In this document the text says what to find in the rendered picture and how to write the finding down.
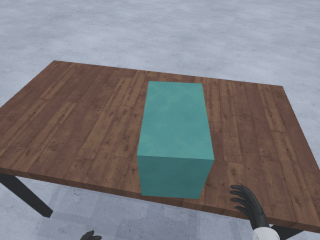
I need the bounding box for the left robot hand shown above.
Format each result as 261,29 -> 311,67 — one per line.
80,230 -> 102,240

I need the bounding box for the right robot forearm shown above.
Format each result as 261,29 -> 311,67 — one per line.
252,227 -> 280,240

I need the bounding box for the carton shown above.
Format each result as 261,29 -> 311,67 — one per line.
137,81 -> 215,199

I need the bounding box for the right robot hand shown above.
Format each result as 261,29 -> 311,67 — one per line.
229,185 -> 270,230

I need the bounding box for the table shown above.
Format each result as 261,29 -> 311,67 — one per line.
0,60 -> 320,240

